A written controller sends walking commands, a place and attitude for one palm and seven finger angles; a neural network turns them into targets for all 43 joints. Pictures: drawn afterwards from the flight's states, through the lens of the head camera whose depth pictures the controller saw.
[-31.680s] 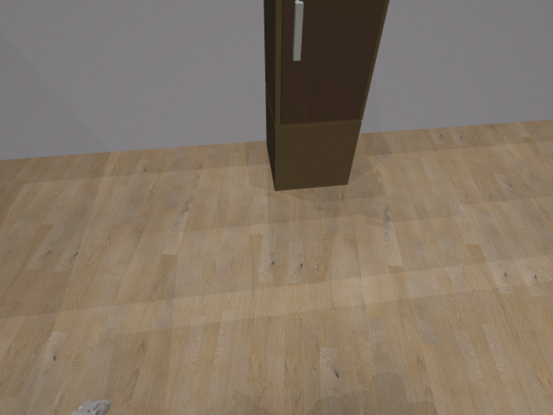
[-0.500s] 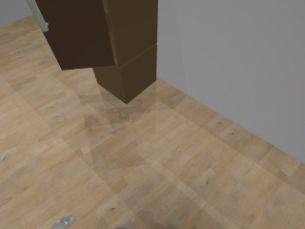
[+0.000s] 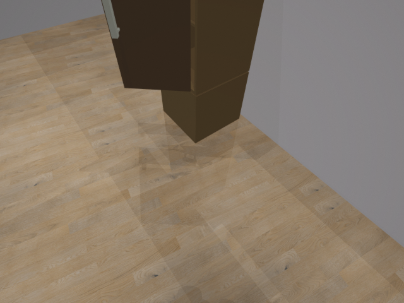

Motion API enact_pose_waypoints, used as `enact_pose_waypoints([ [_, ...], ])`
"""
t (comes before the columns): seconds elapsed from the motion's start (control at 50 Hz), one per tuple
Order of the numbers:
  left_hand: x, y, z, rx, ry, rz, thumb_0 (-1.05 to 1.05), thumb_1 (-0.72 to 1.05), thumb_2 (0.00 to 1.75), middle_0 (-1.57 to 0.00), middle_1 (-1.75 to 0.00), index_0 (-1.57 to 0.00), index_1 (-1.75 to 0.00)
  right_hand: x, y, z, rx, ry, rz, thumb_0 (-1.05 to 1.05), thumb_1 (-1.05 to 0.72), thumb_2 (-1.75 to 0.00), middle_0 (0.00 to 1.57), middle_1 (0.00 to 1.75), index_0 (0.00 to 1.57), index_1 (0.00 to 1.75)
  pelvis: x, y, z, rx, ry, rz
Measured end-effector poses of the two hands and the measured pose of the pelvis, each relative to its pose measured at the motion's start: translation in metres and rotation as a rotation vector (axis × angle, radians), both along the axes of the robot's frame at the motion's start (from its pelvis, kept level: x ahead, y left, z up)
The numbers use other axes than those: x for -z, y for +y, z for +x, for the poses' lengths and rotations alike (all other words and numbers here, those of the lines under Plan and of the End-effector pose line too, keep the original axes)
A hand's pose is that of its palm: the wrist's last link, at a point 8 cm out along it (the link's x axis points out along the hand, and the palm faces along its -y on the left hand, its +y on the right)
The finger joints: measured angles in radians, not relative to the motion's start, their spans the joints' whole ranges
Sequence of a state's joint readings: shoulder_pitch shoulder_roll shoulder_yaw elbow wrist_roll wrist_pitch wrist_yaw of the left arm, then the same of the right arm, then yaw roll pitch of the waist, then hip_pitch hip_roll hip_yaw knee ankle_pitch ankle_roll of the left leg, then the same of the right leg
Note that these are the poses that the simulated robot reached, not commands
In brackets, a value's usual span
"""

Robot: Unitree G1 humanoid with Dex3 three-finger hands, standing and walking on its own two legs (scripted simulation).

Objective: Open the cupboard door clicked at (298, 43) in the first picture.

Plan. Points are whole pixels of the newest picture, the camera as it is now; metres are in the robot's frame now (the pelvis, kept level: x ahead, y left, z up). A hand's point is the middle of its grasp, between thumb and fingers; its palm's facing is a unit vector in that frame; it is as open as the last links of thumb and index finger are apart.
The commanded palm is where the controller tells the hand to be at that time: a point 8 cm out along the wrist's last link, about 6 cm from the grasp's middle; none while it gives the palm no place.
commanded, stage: take the last steps up to it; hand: left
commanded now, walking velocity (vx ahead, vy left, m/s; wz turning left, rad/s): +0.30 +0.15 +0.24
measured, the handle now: (111, 11) +1.07 +0.44 +0.04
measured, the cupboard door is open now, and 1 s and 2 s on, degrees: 50 50 50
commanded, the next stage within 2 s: come to a stop and stand still in 1.34 s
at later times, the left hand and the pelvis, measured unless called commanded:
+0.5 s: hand out of the picture +0.04 +0.25 -0.19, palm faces +0.20 -0.96 -0.17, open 7.4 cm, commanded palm none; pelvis +0.12 +0.08 -0.01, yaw +6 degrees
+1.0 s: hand (100, 210) +0.34 +0.30 -0.15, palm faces +0.14 -0.97 -0.21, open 7.2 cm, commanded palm none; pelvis +0.30 +0.11 +0.01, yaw +5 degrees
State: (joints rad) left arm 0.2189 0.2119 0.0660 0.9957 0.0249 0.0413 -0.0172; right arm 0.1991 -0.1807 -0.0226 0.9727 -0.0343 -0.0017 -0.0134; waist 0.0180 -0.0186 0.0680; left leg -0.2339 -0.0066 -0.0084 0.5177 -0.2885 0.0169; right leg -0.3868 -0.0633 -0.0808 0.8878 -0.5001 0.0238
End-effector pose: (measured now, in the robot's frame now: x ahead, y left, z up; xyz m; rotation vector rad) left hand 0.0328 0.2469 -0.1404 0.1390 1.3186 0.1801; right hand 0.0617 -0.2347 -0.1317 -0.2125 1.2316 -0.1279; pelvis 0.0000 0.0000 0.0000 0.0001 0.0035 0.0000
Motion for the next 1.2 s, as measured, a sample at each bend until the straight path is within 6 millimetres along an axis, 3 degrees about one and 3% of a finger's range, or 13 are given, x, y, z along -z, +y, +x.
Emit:
enact_pose_waypoints([
  [0.1,-0.003,-0.004,0.021,-0.024,-0.113,0.038,0.01,0.90,0.90,-0.20,-0.30,-0.20,-0.29,0.020,-0.009,-0.008,-0.005,0.082,0.034,0.00,-0.91,-0.90,0.20,0.30,0.20,0.30,0.010,-0.011,0.015,-0.041,-0.008,0.015],
  [0.18,-0.010,-0.008,0.010,-0.078,-0.089,0.041,0.01,0.90,0.90,-0.20,-0.30,-0.20,-0.29,0.016,-0.013,0.012,-0.029,0.120,0.032,0.00,-0.91,-0.90,0.20,0.30,0.20,0.30,0.003,-0.007,0.030,-0.075,-0.017,0.009],
  [0.26,-0.013,-0.010,-0.006,-0.109,0.005,0.006,0.01,0.90,0.90,-0.20,-0.30,-0.20,-0.29,-0.002,-0.006,0.052,-0.044,0.078,0.028,0.01,-0.91,-0.90,0.20,0.30,0.19,0.30,-0.009,0.004,0.050,-0.097,0.002,0.023],
  [0.34,-0.010,-0.004,-0.019,-0.157,0.090,-0.033,0.01,0.90,0.90,-0.20,-0.30,-0.20,-0.29,-0.011,0.016,0.102,-0.101,0.032,0.019,0.00,-0.91,-0.90,0.20,0.30,0.19,0.30,-0.011,0.023,0.072,-0.115,0.016,0.030],
  [0.44,0.012,0.025,-0.026,-0.214,0.193,-0.071,0.01,0.90,0.90,-0.21,-0.30,-0.20,-0.30,-0.003,0.061,0.170,-0.179,-0.069,-0.006,0.00,-0.91,-0.90,0.20,0.30,0.19,0.30,0.009,0.062,0.106,-0.123,0.015,-0.002],
  [0.48,0.019,0.041,-0.016,-0.203,0.225,-0.068,0.01,0.90,0.90,-0.21,-0.30,-0.20,-0.29,-0.001,0.077,0.184,-0.174,-0.104,-0.015,0.00,-0.91,-0.90,0.20,0.30,0.19,0.30,0.013,0.072,0.115,-0.117,0.005,0.005],
  [0.56,0.015,0.070,0.041,-0.165,0.163,-0.039,0.01,0.90,0.90,-0.20,-0.30,-0.20,-0.29,-0.002,0.101,0.183,-0.140,-0.078,0.006,0.00,-0.91,-0.90,0.20,0.30,0.19,0.30,0.006,0.084,0.136,-0.103,0.001,0.009],
  [0.66,-0.004,0.092,0.142,-0.106,-0.019,-0.007,0.01,0.91,0.90,-0.20,-0.30,-0.19,-0.29,-0.002,0.101,0.171,-0.073,0.013,0.003,-0.01,-0.95,-0.90,0.20,0.30,0.20,0.30,-0.005,0.096,0.168,-0.096,0.001,0.017],
  [0.78,-0.017,0.095,0.256,-0.023,-0.186,0.022,0.01,0.91,0.90,-0.20,-0.30,-0.19,-0.29,0.013,0.097,0.159,-0.011,0.162,0.034,-0.01,-0.93,-0.90,0.20,0.30,0.20,0.30,0.000,0.097,0.218,-0.088,-0.011,0.038],
  [0.86,-0.014,0.092,0.299,-0.007,-0.240,0.036,0.01,0.91,0.90,-0.20,-0.30,-0.20,-0.29,0.026,0.096,0.170,0.012,0.234,0.049,0.00,-0.92,-0.90,0.20,0.30,0.20,0.30,0.010,0.095,0.250,-0.094,-0.024,0.024],
  [0.94,-0.016,0.089,0.301,-0.031,-0.174,0.017,0.00,0.90,0.90,-0.20,-0.30,-0.20,-0.29,0.015,0.102,0.213,0.015,0.211,0.047,0.00,-0.92,-0.90,0.20,0.30,0.19,0.30,-0.002,0.101,0.278,-0.094,-0.012,0.011],
  [1.06,-0.014,0.111,0.285,-0.091,-0.026,0.003,0.00,0.94,0.90,-0.20,-0.30,-0.20,-0.29,-0.002,0.128,0.305,-0.025,0.093,0.054,0.00,-0.91,-0.90,0.20,0.30,0.19,0.30,-0.012,0.121,0.323,-0.089,0.011,0.012],
  [1.2,0.014,0.148,0.275,-0.152,0.153,-0.051,0.01,0.92,0.90,-0.20,-0.30,-0.20,-0.29,0.001,0.178,0.418,-0.100,-0.077,0.022,0.00,-0.91,-0.90,0.20,0.30,0.19,0.30,0.008,0.171,0.381,-0.070,-0.002,-0.017],
])
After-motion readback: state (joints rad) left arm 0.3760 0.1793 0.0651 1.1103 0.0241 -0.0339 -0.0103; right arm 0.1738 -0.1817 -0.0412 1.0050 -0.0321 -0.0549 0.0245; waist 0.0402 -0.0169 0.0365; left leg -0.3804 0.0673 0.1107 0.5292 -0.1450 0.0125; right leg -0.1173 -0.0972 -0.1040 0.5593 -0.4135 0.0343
